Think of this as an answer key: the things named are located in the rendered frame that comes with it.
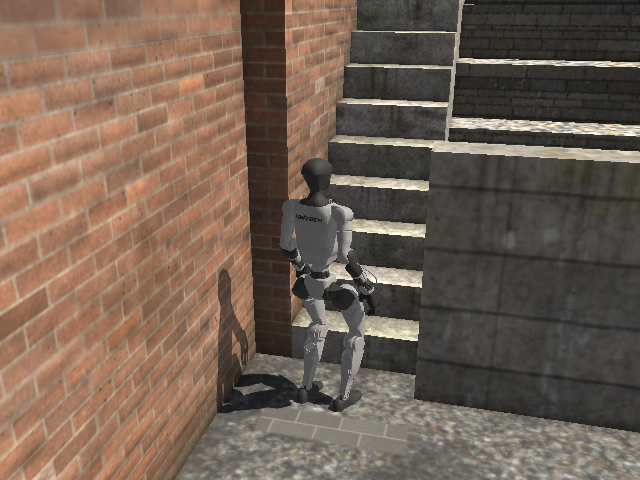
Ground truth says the robot right forearm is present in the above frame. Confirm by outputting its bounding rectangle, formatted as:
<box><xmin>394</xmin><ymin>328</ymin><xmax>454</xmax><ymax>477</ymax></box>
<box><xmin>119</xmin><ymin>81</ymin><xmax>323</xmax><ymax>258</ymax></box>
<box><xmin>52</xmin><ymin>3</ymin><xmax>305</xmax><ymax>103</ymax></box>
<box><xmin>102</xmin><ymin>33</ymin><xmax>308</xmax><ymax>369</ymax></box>
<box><xmin>345</xmin><ymin>250</ymin><xmax>374</xmax><ymax>295</ymax></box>

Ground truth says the robot right hand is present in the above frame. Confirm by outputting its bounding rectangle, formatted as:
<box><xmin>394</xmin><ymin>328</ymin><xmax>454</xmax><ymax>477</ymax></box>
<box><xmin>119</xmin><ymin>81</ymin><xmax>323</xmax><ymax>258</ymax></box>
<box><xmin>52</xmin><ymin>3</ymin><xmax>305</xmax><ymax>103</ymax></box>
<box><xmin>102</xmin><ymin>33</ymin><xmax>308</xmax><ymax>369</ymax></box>
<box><xmin>358</xmin><ymin>287</ymin><xmax>382</xmax><ymax>316</ymax></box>

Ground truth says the left robot foot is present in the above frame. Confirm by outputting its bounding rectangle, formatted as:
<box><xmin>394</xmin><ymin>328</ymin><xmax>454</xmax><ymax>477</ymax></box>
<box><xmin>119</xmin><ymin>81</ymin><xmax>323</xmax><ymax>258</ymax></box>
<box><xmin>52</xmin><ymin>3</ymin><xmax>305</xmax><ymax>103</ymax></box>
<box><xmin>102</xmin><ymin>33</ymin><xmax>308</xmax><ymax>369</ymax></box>
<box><xmin>296</xmin><ymin>381</ymin><xmax>323</xmax><ymax>402</ymax></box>

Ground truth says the robot left hand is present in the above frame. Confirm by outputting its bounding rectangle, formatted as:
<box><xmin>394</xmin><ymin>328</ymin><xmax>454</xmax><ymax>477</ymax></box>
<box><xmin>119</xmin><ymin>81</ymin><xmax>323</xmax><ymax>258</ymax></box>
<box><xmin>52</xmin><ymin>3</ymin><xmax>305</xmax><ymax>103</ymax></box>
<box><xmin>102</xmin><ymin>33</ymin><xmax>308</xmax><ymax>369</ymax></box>
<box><xmin>294</xmin><ymin>263</ymin><xmax>311</xmax><ymax>278</ymax></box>

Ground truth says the robot left forearm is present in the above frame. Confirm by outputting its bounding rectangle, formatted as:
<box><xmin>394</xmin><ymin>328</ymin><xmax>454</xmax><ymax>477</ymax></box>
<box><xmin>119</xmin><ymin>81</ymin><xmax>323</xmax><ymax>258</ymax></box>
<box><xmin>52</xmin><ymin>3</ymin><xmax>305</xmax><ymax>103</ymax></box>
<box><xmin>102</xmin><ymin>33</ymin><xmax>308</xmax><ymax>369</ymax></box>
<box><xmin>279</xmin><ymin>242</ymin><xmax>305</xmax><ymax>271</ymax></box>

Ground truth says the left robot upper arm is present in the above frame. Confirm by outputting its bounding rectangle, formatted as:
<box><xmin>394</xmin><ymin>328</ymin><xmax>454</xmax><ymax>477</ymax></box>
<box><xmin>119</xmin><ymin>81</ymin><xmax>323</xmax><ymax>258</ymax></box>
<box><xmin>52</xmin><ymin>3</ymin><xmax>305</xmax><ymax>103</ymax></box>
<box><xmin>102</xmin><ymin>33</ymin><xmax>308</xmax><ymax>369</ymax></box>
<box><xmin>279</xmin><ymin>199</ymin><xmax>301</xmax><ymax>251</ymax></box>

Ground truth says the robot left thigh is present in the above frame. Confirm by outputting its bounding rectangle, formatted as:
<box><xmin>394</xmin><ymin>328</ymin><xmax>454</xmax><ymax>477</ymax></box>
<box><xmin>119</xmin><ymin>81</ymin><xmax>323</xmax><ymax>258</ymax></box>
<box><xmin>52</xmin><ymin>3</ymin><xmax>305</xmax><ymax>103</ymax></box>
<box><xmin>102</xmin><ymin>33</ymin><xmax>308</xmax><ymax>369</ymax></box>
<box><xmin>292</xmin><ymin>274</ymin><xmax>328</xmax><ymax>341</ymax></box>

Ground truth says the right robot upper arm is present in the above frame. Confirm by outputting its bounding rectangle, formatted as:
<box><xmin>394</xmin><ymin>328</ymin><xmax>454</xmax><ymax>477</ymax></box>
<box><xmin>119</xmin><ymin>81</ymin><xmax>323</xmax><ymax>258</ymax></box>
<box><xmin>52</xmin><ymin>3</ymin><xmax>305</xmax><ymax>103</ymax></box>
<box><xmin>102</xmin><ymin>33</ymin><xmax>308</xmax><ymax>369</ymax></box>
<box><xmin>332</xmin><ymin>204</ymin><xmax>354</xmax><ymax>264</ymax></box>

